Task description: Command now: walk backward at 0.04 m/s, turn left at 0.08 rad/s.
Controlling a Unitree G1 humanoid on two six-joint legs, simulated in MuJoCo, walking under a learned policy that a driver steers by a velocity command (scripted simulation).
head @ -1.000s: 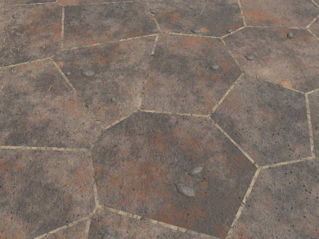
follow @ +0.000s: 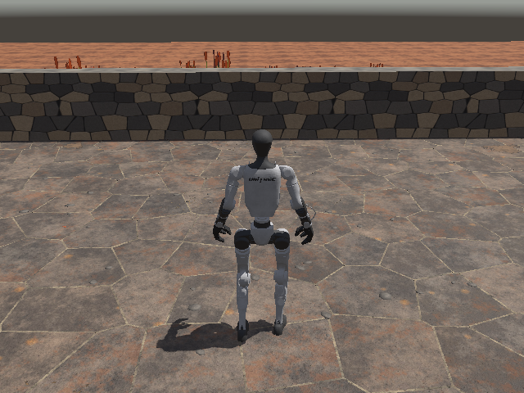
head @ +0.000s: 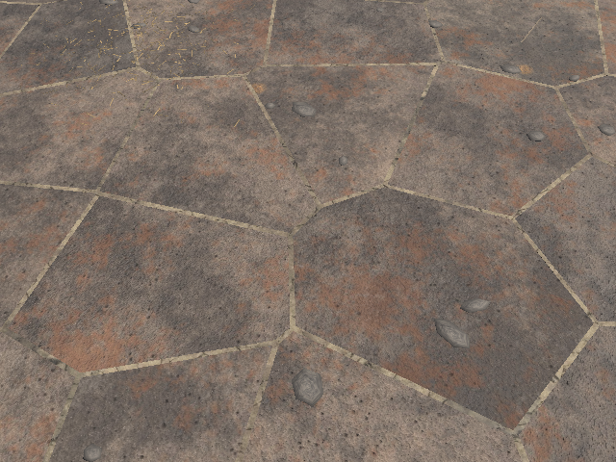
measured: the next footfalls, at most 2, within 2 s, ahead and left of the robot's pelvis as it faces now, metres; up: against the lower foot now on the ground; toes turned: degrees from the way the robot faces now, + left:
left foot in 0.04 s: -0.02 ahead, +0.12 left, +0.00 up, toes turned +0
right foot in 0.54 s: -0.05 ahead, -0.08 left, +0.00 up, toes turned -27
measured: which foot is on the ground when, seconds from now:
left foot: up 0.00-0.02, down 0.04-0.54, up 0.56-1.00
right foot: down 0.00-0.04, up 0.06-0.52, down 0.54-1.00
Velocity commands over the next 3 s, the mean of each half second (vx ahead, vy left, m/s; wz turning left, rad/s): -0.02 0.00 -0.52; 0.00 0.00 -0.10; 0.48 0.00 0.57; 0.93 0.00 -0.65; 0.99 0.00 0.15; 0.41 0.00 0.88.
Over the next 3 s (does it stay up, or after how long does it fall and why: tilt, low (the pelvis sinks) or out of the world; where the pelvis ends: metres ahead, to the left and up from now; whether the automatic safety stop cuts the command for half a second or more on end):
stays up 1.25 -0.41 -0.01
